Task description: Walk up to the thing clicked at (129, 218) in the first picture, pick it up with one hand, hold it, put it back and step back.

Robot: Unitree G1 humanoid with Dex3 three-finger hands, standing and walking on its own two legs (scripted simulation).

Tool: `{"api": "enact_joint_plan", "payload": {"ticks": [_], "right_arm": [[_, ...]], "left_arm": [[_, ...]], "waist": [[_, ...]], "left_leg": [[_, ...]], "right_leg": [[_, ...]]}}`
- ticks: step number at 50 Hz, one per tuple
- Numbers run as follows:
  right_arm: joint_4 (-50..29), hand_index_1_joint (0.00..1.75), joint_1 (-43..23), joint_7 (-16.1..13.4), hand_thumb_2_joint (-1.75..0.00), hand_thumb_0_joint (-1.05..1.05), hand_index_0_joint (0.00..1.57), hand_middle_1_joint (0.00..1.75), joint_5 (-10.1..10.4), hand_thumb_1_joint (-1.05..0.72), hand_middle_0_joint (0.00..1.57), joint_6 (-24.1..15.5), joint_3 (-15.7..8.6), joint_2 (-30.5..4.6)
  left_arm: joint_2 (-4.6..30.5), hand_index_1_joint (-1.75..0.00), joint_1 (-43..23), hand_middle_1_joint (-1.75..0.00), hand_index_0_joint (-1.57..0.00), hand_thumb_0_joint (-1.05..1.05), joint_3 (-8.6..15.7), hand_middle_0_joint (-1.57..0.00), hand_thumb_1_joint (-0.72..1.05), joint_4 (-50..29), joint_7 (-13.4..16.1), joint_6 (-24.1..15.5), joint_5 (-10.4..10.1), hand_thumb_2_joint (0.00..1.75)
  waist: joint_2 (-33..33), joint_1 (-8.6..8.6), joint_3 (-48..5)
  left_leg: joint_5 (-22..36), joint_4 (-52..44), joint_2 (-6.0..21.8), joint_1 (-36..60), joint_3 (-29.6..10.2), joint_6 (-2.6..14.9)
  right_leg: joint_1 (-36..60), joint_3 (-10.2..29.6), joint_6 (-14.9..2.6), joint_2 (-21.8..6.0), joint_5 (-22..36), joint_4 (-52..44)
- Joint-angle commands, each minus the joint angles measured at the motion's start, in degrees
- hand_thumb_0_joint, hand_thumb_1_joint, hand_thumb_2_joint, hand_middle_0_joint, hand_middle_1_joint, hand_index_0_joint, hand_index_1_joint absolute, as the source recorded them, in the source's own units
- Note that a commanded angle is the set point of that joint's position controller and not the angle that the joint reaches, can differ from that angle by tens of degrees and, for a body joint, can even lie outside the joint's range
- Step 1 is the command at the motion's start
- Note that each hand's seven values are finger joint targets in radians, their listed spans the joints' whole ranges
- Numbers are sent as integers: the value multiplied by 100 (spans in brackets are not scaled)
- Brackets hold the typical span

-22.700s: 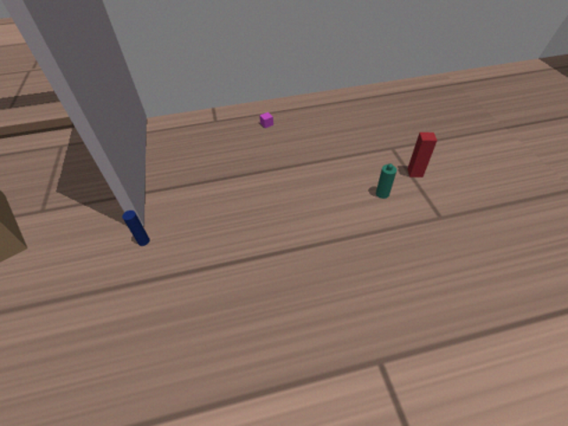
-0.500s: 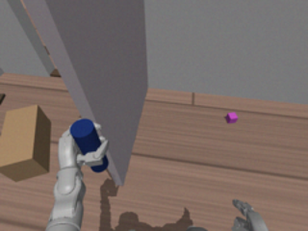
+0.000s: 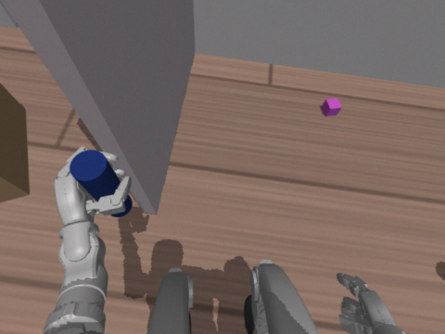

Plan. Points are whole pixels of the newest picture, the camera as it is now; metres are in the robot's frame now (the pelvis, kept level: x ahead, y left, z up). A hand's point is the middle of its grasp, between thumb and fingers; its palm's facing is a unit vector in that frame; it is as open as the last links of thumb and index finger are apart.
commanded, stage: crouch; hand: left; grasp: from the side
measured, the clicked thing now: (106, 188) +0.38 +0.21 -0.03
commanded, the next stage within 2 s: lower in 1.38 s
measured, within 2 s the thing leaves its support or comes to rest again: neither
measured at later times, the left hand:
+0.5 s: hand (126, 211) +0.40 +0.23 -0.24, palm faces +0.30 -0.95 -0.02, open 7.2 cm
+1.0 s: hand (132, 216) +0.42 +0.25 -0.34, palm faces +0.27 -0.96 -0.02, open 7.2 cm
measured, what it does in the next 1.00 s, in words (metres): lowers itself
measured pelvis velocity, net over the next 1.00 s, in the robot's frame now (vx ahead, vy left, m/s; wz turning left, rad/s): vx -0.06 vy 0.01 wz -0.09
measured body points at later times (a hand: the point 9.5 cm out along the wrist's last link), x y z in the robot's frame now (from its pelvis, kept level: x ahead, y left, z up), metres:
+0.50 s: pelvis -0.05 +0.00 -0.19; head +0.16 +0.05 +0.21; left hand +0.38 +0.28 -0.23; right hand +0.07 -0.27 -0.32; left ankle +0.03 +0.13 -0.58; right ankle +0.05 -0.13 -0.58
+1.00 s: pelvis -0.06 +0.01 -0.28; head +0.16 +0.08 +0.11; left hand +0.40 +0.30 -0.34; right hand +0.01 -0.27 -0.38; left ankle +0.03 +0.13 -0.58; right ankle +0.05 -0.13 -0.58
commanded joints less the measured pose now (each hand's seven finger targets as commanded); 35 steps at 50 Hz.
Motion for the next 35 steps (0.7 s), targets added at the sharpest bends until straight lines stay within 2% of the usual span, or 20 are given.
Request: {"api": "enact_joint_plan", "payload": {"ticks": [1, 4, 5, 6, 8, 10, 13, 16, 19, 22, 23, 25, 26, 28, 30, 31, 32, 33, 34, 35], "right_arm": [[-459, 30, 287, -18, -90, 0, 20, 30, -45, -89, 20, -64, -321, -933], [-413, 30, 299, 23, -91, 0, 20, 30, -69, -90, 20, 12, -314, -997], [-390, 30, 351, 41, -91, 0, 20, 30, -71, -90, 20, 28, -323, -997], [-352, 30, 383, 52, -91, 0, 20, 30, -70, -90, 20, 52, -322, -1026], [-320, 30, 365, 73, -91, 0, 20, 30, -91, -90, 20, 64, -303, -1012], [-237, 30, 362, 87, -91, 0, 20, 30, -112, -90, 20, 82, -286, -1057], [-202, 30, 324, 130, -91, 0, 20, 30, -165, -90, 20, 97, -228, -1063], [-135, 30, 277, 143, -91, 0, 20, 30, -227, -90, 20, 127, -176, -1104], [-76, 30, 251, 171, -91, 0, 20, 30, -304, -91, 20, 147, -111, -1089], [53, 30, 292, 172, -91, 0, 20, 30, -348, -92, 20, 182, -65, -1142], [87, 30, 329, 175, -91, 0, 20, 30, -363, -92, 20, 203, -85, -1206], [90, 30, 320, 185, -91, 0, 20, 30, -380, -93, 20, 231, -35, -1233], [105, 30, 308, 185, -91, 0, 20, 30, -390, -93, 20, 248, -14, -1273], [64, 30, 230, 189, -91, 0, 20, 30, -387, -93, 20, 269, 33, -1290], [57, 30, 207, 193, -91, 0, 20, 30, -396, -92, 20, 301, 82, -1331], [50, 30, 210, 206, -91, 0, 20, 30, -400, -92, 20, 303, 112, -1348], [58, 30, 194, 210, -91, 0, 20, 30, -395, -91, 20, 304, 137, -1351], [49, 30, 237, 204, -91, 0, 20, 30, -427, -91, 20, 322, 154, -1411], [35, 30, 166, 210, -91, 0, 20, 30, -426, -91, 20, 329, 191, -1403], [41, 30, 244, 226, -91, 0, 20, 30, -441, -91, 20, 334, 209, -1426]], "left_arm": [[1123, -128, -1967, -127, -120, 0, 364, -120, 29, -823, -139, -693, -103, 118], [1125, -131, -1996, -130, -123, 0, 568, -123, 32, -339, -185, -643, -151, 121], [1205, -132, -2334, -131, -124, 0, 582, -124, 32, -734, -177, -695, -158, 122], [1249, -134, -2350, -133, -126, 0, 680, -125, 35, -567, -196, -687, -177, 124], [1150, -135, -2324, -134, -127, 0, 617, -127, 37, -275, -281, -699, -177, 124], [1503, -134, -2447, -133, -126, 0, 879, -126, 38, -81, -301, -744, -86, 124], [1464, -134, -2775, -134, -126, 0, 861, -125, 39, 81, -352, -875, -48, 124], [1981, -134, -3248, -134, -125, 0, 1180, -124, 37, 75, -272, -1035, 37, 125], [2016, -135, -3566, -134, -124, 0, 1167, -124, 36, 172, -224, -1155, 124, 125], [2268, -135, -3922, -134, -125, 0, 1205, -125, 32, 161, -257, -1204, 209, 126], [2458, -135, -3883, -134, -125, 0, 1345, -125, 30, 230, -285, -1185, 245, 126], [2281, -134, -3851, -132, -123, 0, 1220, -124, 28, 608, -351, -1107, 258, 124], [2486, -133, -3922, -131, -123, 0, 1350, -123, 27, 441, -352, -1106, 269, 123], [2365, -132, -3955, -130, -123, 0, 1285, -124, 24, 785, -348, -1009, 258, 121], [2618, -131, -4059, -130, -123, 0, 1480, -123, 27, 758, -320, -979, 233, 120], [2383, -132, -3880, -131, -124, 0, 1377, -124, 28, 1096, -347, -927, 214, 120], [2531, -133, -3938, -132, -124, 0, 1412, -124, 28, 903, -363, -936, 220, 122], [2636, -132, -4057, -131, -124, 0, 1477, -124, 31, 861, -378, -949, 243, 121], [2488, -131, -3864, -130, -124, 0, 1347, -123, 32, 1155, -402, -920, 269, 119], [2643, -131, -3953, -131, -124, 0, 1465, -124, 33, 935, -396, -943, 271, 120]], "waist": [[628, 15, -3142], [524, -1, -3271], [528, 7, -3416], [475, -30, -3554], [234, -124, -3436], [219, -120, -3429], [277, -209, -3554], [617, -124, -3673], [882, -217, -3695], [1200, -293, -3773], [1260, -265, -3903], [1237, -379, -3753], [1389, -336, -3728], [1269, -436, -3419], [1113, -454, -3303], [1034, -521, -3108], [969, -521, -3098], [990, -589, -3135], [989, -604, -2943], [971, -574, -3088]], "left_leg": [[1596, -272, -121, 873, 111, 198], [1539, 110, -149, 342, 84, 204], [1484, 229, -151, 181, 97, 213], [1561, 407, -157, 78, 87, 228], [1282, 732, -174, -514, 130, 271], [1204, 1005, -172, -866, 145, 275], [1170, 1405, -168, -1142, 131, 263], [946, 1704, -159, -1284, 148, 220], [646, 1937, -166, -1508, 175, 181], [499, 2131, -141, -1531, 205, 138], [600, 2256, -141, -1476, 229, 151], [565, 2417, -134, -1669, 229, 151], [542, 2440, -139, -1728, 220, 139], [133, 2523, -138, -2087, 184, 152], [-159, 2690, -160, -2446, 205, 198], [-216, 2762, -162, -2520, 175, 200], [-285, 2843, -171, -2701, 194, 222], [-177, 2936, -174, -2671, 172, 224], [-276, 2950, -172, -2799, 153, 222], [-116, 3055, -176, -2810, 145, 222]], "right_leg": [[804, 143, -231, 108, 1427, -131], [423, 62, -234, 117, 1354, 287], [344, 61, -243, 126, 1319, 388], [278, 40, -238, 118, 1415, 547], [178, 154, -187, 97, 1232, 662], [-78, 117, -196, 105, 1146, 949], [-531, 43, -209, 99, 1074, 1392], [-1088, -2, -240, 111, 761, 1782], [-1429, -72, -254, 111, 516, 2097], [-1723, -153, -266, 114, 422, 2425], [-1794, -160, -262, 111, 512, 2514], [-1994, -217, -260, 106, 492, 2702], [-2102, -251, -266, 97, 481, 2813], [-2365, -325, -260, 104, 154, 2927], [-2367, -368, -217, 109, -56, 2991], [-2530, -409, -212, 111, -74, 3045], [-2493, -411, -204, 131, -141, 3072], [-2517, -433, -189, 117, -10, 3134], [-2623, -456, -192, 118, -108, 3208], [-2537, -464, -192, 128, 39, 3263]]}}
